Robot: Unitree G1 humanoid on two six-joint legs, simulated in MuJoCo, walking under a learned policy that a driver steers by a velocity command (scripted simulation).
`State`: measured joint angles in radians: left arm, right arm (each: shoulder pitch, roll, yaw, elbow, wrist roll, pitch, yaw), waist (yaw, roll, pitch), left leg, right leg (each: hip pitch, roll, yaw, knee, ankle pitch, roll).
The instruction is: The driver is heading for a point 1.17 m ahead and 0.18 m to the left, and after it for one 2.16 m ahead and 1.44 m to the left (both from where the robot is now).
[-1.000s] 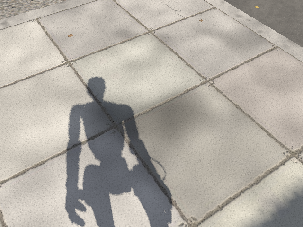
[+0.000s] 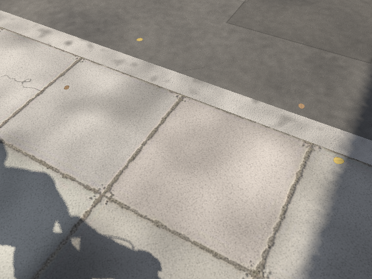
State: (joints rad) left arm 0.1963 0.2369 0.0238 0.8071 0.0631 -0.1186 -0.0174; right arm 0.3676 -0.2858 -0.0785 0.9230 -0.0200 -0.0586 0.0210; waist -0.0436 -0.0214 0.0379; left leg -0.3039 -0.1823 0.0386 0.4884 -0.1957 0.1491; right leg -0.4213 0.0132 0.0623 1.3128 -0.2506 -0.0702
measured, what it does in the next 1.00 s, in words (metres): walks ahead, turning left: right foot, then left foot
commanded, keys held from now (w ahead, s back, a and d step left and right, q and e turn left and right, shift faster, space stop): w+q+shift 0.42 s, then w+shift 0.14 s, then w+e+shift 0.44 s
